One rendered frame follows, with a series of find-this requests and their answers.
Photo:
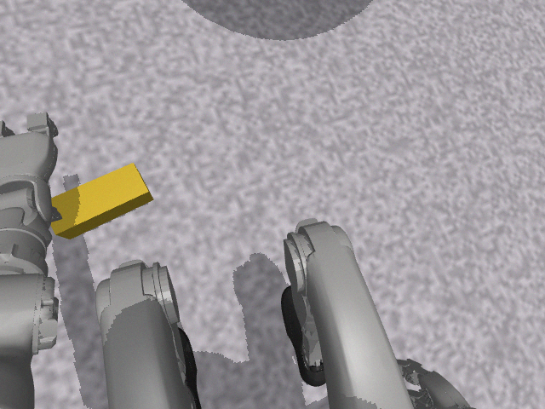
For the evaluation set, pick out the left robot foot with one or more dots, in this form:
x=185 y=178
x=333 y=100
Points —
x=191 y=370

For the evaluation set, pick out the right robot foot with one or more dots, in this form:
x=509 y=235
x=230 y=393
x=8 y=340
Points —
x=311 y=375

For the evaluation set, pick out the carton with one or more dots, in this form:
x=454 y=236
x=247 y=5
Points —
x=96 y=202

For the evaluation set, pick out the right robot hand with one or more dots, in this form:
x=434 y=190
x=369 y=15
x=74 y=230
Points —
x=435 y=393

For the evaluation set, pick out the left robot hand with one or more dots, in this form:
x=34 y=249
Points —
x=31 y=154

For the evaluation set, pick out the left robot arm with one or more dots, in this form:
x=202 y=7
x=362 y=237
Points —
x=28 y=308

